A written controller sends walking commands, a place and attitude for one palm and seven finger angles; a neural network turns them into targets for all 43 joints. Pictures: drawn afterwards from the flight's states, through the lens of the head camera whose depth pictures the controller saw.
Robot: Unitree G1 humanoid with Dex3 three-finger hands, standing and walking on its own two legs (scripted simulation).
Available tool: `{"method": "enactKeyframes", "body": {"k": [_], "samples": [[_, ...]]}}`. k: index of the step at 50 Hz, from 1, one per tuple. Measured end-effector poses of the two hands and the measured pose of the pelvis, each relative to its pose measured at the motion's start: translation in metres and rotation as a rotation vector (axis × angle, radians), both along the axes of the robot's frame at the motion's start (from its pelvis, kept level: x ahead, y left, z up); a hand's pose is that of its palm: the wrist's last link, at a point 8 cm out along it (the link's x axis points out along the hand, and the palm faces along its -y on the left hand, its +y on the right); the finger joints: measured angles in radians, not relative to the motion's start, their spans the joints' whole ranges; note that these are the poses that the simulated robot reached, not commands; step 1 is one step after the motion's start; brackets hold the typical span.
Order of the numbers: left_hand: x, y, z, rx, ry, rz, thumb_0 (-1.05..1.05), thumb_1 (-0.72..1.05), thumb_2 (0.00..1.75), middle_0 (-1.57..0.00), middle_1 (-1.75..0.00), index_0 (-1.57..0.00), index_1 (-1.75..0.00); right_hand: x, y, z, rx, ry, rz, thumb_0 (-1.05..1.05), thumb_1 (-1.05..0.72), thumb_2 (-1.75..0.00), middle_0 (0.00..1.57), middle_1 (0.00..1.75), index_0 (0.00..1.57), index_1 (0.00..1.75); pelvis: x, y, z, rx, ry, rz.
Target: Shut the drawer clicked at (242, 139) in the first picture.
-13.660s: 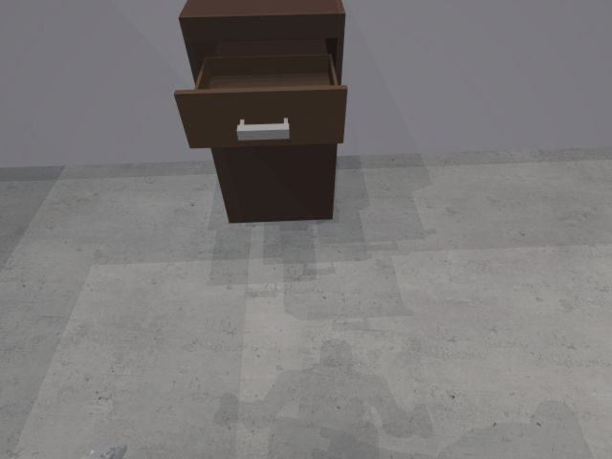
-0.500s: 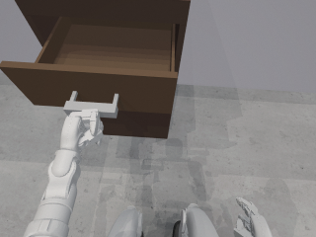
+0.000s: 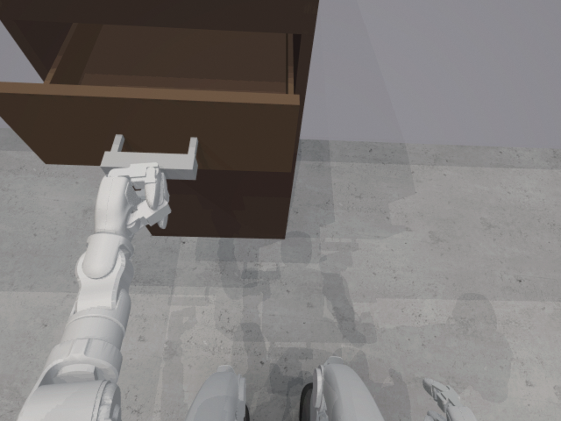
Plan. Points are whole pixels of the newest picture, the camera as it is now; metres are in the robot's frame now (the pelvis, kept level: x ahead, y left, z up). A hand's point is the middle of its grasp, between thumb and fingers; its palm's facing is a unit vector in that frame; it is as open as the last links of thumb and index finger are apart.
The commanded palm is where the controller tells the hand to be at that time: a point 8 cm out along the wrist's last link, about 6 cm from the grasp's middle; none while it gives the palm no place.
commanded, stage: push the drawer shut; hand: left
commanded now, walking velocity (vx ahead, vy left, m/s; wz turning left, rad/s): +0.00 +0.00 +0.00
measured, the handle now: (153, 153) +0.49 +0.20 +0.03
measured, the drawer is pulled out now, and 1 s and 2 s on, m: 0.15 0.02 0.00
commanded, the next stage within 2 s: pull the fist back off the drawer in 1.48 s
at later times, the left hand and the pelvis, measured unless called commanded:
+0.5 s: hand (168, 168) +0.46 +0.17 +0.03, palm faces -0.01 -1.00 -0.04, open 2.9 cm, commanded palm +0.46 +0.22 +0.04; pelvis -0.01 +0.00 -0.01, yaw -1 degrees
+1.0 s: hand (175, 133) +0.53 +0.17 +0.03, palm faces -0.01 -1.00 -0.03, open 2.9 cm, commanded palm +0.53 +0.21 +0.04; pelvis -0.01 +0.01 -0.02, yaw -2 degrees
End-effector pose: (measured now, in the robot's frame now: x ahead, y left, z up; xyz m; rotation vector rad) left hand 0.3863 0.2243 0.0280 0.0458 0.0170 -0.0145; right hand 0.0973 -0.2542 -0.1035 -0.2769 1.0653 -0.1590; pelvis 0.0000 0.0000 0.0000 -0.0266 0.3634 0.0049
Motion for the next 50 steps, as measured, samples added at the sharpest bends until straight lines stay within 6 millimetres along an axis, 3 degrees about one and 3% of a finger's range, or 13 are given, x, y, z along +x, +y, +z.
{"method": "enactKeyframes", "body": {"k": [13, 34, 50], "samples": [[0.028, 0.002, 0.001, -0.004, 0.002, -0.001, -0.04, 0.74, 0.92, -1.4, -1.6, -1.4, -1.6, -0.015, -0.002, -0.006, -0.004, 0.053, -0.013, 0.01, -0.91, -0.89, 0.2, 0.3, 0.2, 0.3, -0.003, 0.0, -0.004, -0.004, 0.018, -0.001], [0.077, 0.003, 0.003, -0.009, 0.006, -0.002, -0.02, 0.73, 0.91, -1.4, -1.6, -1.4, -1.6, -0.075, -0.008, -0.008, -0.03, 0.208, -0.078, 0.0, -0.91, -0.89, 0.2, 0.3, 0.2, 0.3, -0.009, 0.002, -0.011, -0.016, 0.058, -0.013], [0.124, 0.001, 0.003, -0.011, 0.016, 0.007, -0.02, 0.73, 0.92, -1.4, -1.6, -1.4, -1.6, -0.105, -0.003, -0.011, -0.045, 0.304, -0.107, 0.0, -0.91, -0.89, 0.2, 0.3, 0.2, 0.3, -0.011, 0.006, -0.02, -0.032, 0.115, -0.015]]}}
